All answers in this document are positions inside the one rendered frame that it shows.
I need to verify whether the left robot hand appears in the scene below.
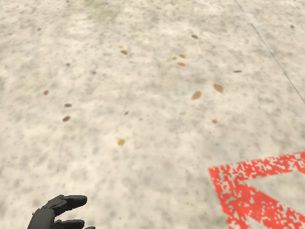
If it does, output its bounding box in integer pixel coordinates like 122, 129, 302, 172
27, 195, 95, 229

